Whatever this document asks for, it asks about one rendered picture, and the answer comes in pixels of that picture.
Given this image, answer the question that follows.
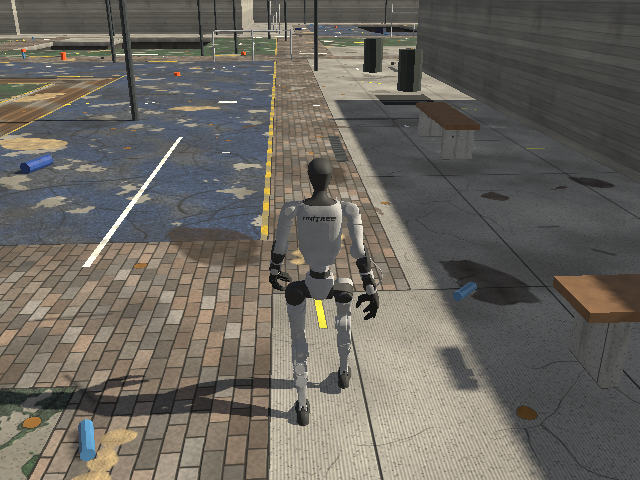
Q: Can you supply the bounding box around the robot right hand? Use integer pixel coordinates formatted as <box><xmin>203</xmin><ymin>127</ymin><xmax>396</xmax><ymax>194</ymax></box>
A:
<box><xmin>356</xmin><ymin>291</ymin><xmax>379</xmax><ymax>320</ymax></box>

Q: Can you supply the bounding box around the robot left upper arm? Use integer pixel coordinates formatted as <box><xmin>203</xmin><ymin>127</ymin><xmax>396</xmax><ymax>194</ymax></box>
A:
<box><xmin>273</xmin><ymin>201</ymin><xmax>300</xmax><ymax>255</ymax></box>

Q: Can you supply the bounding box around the robot right forearm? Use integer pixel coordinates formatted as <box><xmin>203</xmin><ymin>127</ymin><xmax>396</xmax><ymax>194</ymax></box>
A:
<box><xmin>356</xmin><ymin>243</ymin><xmax>377</xmax><ymax>295</ymax></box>

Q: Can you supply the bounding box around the robot left forearm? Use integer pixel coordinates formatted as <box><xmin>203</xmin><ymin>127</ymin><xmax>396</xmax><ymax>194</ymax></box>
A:
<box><xmin>269</xmin><ymin>240</ymin><xmax>285</xmax><ymax>275</ymax></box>

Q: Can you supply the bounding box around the left robot shin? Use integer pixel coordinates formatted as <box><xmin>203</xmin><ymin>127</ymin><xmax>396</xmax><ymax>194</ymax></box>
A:
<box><xmin>291</xmin><ymin>343</ymin><xmax>308</xmax><ymax>411</ymax></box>

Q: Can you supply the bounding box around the robot right upper arm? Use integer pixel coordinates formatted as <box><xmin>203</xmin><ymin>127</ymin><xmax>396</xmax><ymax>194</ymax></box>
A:
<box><xmin>340</xmin><ymin>201</ymin><xmax>366</xmax><ymax>259</ymax></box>

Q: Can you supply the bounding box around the robot head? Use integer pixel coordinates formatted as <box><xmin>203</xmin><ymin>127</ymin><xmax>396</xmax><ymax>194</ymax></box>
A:
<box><xmin>303</xmin><ymin>158</ymin><xmax>337</xmax><ymax>206</ymax></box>

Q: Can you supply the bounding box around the robot left hand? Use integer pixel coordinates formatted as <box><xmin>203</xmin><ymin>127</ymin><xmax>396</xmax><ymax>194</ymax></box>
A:
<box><xmin>269</xmin><ymin>271</ymin><xmax>292</xmax><ymax>291</ymax></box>

